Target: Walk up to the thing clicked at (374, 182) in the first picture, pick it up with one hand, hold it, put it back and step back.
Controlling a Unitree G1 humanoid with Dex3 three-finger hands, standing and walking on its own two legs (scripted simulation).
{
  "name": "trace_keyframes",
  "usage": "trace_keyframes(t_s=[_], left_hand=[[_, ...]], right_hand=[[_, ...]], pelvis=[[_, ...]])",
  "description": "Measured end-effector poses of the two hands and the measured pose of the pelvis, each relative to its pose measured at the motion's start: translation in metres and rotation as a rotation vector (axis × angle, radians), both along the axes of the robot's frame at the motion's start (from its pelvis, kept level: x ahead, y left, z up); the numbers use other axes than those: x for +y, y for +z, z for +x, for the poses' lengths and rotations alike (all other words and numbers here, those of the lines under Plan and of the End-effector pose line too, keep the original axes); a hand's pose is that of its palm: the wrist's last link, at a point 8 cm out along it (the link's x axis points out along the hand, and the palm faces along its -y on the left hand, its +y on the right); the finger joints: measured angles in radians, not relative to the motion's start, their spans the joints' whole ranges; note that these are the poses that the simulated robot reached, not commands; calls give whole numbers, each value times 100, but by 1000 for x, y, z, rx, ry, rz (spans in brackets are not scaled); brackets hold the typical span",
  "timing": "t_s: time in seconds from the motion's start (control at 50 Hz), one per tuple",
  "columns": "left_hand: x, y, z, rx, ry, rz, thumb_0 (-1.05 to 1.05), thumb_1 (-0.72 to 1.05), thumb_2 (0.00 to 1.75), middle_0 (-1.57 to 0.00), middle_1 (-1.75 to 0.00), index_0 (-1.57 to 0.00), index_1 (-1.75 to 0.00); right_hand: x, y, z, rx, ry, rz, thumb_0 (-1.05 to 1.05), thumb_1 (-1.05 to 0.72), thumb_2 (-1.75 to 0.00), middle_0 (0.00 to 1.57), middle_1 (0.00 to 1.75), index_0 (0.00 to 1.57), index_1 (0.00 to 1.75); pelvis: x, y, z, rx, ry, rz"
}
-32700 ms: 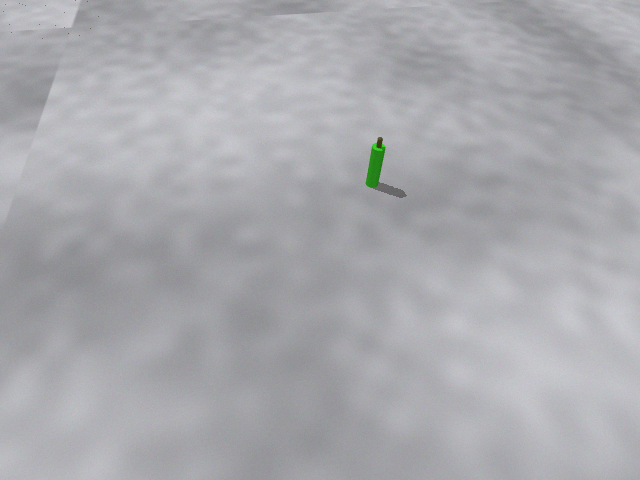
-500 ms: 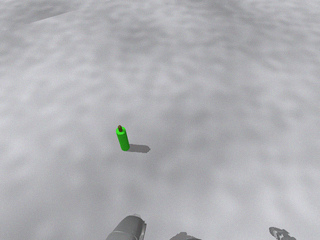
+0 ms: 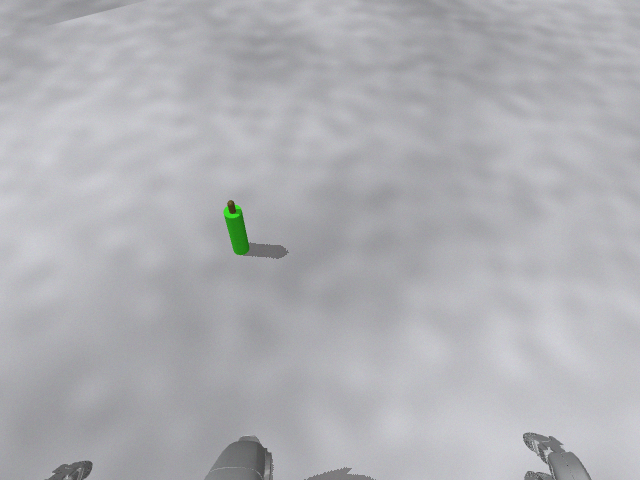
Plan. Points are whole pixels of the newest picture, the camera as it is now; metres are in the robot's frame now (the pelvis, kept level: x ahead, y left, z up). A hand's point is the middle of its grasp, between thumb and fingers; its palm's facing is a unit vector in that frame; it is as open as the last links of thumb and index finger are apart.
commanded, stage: step back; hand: left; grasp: from the side
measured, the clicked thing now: (236, 226) +0.92 +0.30 -0.61
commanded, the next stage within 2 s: stand in 1.14 s
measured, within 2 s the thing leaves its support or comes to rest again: neither
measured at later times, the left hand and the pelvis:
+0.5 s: hand out of the picture -0.02 +0.28 -0.13, palm faces +0.07 -0.92 -0.39, open 7.4 cm; pelvis -0.05 +0.00 +0.02, yaw +5 degrees
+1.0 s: hand out of the picture +0.06 +0.27 -0.14, palm faces +0.09 -0.93 -0.35, open 7.4 cm; pelvis +0.01 +0.00 +0.01, yaw +5 degrees
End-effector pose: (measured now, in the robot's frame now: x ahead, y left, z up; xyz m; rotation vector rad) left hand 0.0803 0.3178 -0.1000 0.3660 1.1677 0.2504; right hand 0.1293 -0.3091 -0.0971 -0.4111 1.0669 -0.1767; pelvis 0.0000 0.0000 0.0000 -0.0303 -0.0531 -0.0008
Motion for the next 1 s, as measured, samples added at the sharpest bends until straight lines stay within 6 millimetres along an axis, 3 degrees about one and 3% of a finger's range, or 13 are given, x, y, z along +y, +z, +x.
trace_keyframes(t_s=[0.08,0.16,0.26,0.4,0.54,0.62,0.72,0.84,1.0], left_hand=[[-14,9,-52,44,29,-3,0,90,90,-20,-30,-21,-30],[-15,19,-85,47,71,11,0,90,90,-21,-30,-21,-30],[-2,23,-107,8,111,25,0,90,90,-21,-30,-21,-30],[14,14,-123,53,126,-3,0,90,90,-20,-30,-21,-30],[2,13,-99,32,86,-20,0,90,90,-20,-30,-21,-30],[-13,11,-83,-13,83,-8,0,90,90,-20,-30,-21,-30],[-24,15,-74,-39,106,-24,0,90,90,-20,-30,-21,-30],[-15,7,-60,-10,116,-38,0,90,90,-21,-30,-21,-30],[-3,-3,-33,13,101,-59,0,90,90,-20,-30,-21,-30]], right_hand=[[-11,-1,-32,28,-29,15,1,-90,-90,20,30,21,30],[-19,-3,-69,96,-20,17,1,-90,-90,20,30,21,30],[-18,-7,-107,211,7,7,1,-90,-90,20,30,21,30],[4,-1,-121,183,0,26,1,-90,-90,20,30,21,30],[-1,3,-108,130,-9,43,1,-90,-90,21,30,21,30],[-14,-7,-90,134,-14,35,1,-90,-90,20,30,21,30],[-14,-5,-61,135,19,27,1,-90,-90,20,30,21,30],[-2,-4,-33,132,42,15,1,-91,-90,20,30,21,30],[29,0,-1,100,34,43,1,-90,-90,20,30,21,30]], pelvis=[[-9,8,-20,-1,4,37],[-11,14,-35,7,36,53],[-7,14,-46,15,89,47],[3,16,-53,10,103,54],[-9,17,-44,10,89,44],[-19,10,-34,2,95,15],[-18,15,-21,5,109,24],[-7,13,-5,12,121,28],[5,15,7,18,94,17]])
